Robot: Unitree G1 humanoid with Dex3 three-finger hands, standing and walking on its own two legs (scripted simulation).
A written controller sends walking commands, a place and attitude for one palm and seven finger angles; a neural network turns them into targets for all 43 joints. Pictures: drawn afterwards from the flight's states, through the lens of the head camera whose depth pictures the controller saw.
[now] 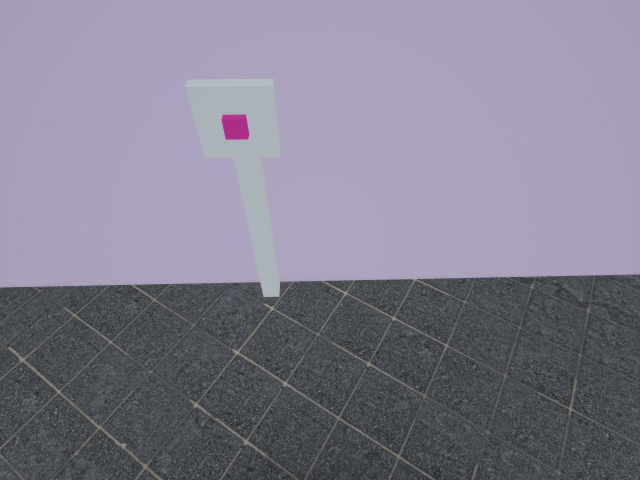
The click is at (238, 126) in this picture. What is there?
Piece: button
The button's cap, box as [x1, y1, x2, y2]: [221, 114, 248, 139]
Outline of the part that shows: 245,114 222,116 221,119 226,139 239,139 248,137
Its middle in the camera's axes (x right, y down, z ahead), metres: -0.19 -0.25 +0.85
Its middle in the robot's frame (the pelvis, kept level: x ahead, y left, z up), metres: +0.80 +0.24 -0.01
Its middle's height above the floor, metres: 0.77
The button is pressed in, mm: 0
